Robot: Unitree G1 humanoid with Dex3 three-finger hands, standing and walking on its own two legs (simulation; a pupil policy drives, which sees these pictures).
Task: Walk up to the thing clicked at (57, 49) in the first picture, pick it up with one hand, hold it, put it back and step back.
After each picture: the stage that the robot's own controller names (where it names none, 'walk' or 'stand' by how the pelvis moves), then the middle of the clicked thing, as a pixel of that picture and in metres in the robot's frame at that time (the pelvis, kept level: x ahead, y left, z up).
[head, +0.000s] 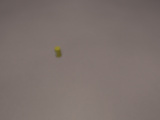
stand; (58, 52) +1.28 +0.29 -0.72
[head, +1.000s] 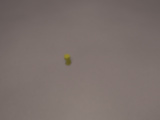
walk; (67, 59) +1.18 +0.28 -0.72
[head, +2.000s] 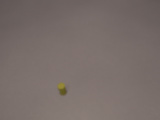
walk; (62, 89) +0.76 +0.27 -0.72
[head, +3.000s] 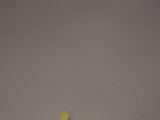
walk; (65, 119) +0.47 +0.18 -0.69
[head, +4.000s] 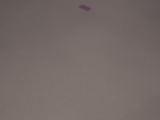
stand; out of the picture +0.37 +0.17 -0.72
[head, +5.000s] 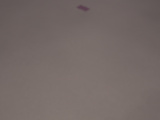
stand; out of the picture +0.35 +0.18 -0.72
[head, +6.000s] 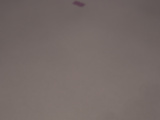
stand; out of the picture +0.34 +0.19 -0.72
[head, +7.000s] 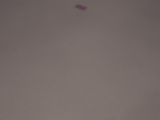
stand; out of the picture +0.36 +0.20 -0.73
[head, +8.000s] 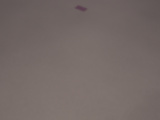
stand; out of the picture +0.36 +0.20 -0.73
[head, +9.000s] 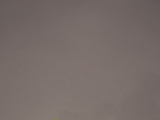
go down; out of the picture +0.38 +0.19 -0.71
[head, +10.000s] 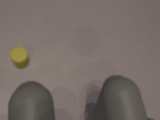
go down; (20, 58) +0.46 +0.20 -0.29
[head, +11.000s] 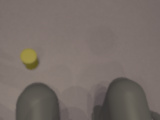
close in; (30, 59) +0.46 +0.19 -0.30
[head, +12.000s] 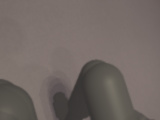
close in; out of the picture +0.45 +0.24 -0.23
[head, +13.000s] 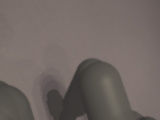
close; out of the picture +0.44 +0.25 -0.23
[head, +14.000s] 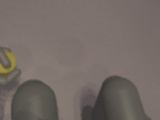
lift; (4, 68) +0.37 +0.25 -0.13
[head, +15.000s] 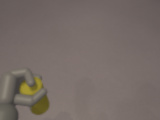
hold; (35, 96) +0.31 +0.17 +0.01
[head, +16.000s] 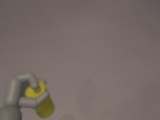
hold; (40, 100) +0.31 +0.16 -0.02
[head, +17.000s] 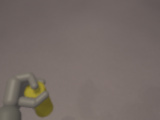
crouch; (39, 99) +0.31 +0.17 -0.02
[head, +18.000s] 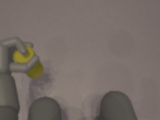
crouch; (29, 63) +0.42 +0.17 -0.11
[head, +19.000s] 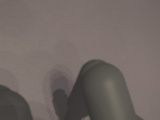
lower; out of the picture +0.45 +0.25 -0.24
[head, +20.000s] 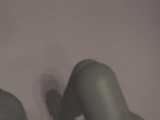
lower; out of the picture +0.44 +0.26 -0.24
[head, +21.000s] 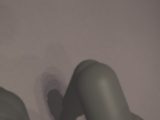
lower; out of the picture +0.44 +0.26 -0.24
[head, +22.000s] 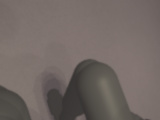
lower; out of the picture +0.45 +0.26 -0.24
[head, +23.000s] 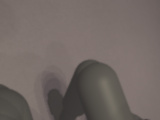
loosen; out of the picture +0.44 +0.25 -0.25
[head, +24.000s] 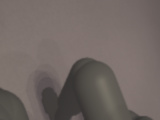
withdraw; out of the picture +0.43 +0.24 -0.24
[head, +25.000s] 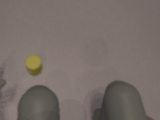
walk; (33, 65) +0.45 +0.19 -0.31
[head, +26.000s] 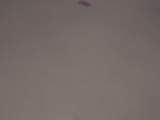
stand; out of the picture +0.37 +0.15 -0.65
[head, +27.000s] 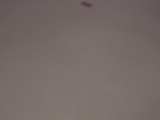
stand; out of the picture +0.38 +0.17 -0.67
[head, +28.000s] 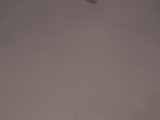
stand; out of the picture +0.38 +0.16 -0.67
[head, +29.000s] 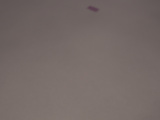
walk; out of the picture +0.39 +0.16 -0.72
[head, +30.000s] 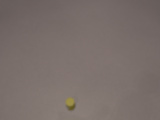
walk; (70, 104) +0.49 +0.12 -0.70
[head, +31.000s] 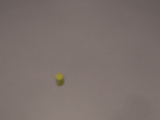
walk; (59, 79) +0.73 +0.16 -0.71
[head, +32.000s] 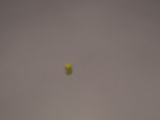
stand; (68, 68) +1.02 +0.22 -0.71
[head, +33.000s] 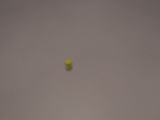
stand; (68, 65) +1.01 +0.17 -0.72
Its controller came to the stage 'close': yes
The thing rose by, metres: 0.70
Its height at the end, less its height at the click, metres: +0.00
